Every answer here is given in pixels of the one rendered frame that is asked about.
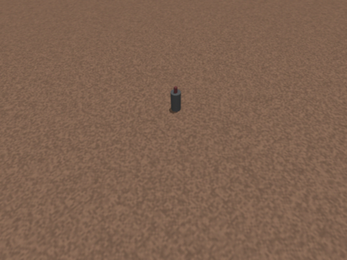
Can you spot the bottle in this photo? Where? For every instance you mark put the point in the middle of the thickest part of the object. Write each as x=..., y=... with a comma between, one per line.
x=175, y=99

